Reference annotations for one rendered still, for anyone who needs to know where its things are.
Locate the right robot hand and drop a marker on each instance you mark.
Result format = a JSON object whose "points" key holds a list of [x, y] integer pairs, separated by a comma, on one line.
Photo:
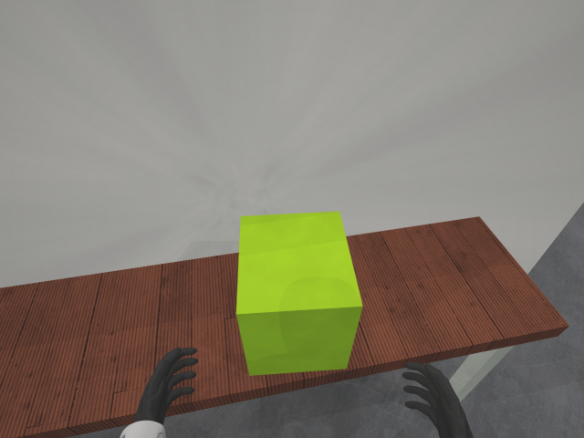
{"points": [[445, 411]]}

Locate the left robot hand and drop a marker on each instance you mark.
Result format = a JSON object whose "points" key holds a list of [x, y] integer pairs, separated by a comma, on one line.
{"points": [[158, 394]]}

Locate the table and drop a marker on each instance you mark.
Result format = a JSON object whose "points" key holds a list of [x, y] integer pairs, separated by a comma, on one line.
{"points": [[77, 353]]}

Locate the carton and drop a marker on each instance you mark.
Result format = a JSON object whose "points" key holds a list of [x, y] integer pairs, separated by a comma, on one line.
{"points": [[298, 302]]}

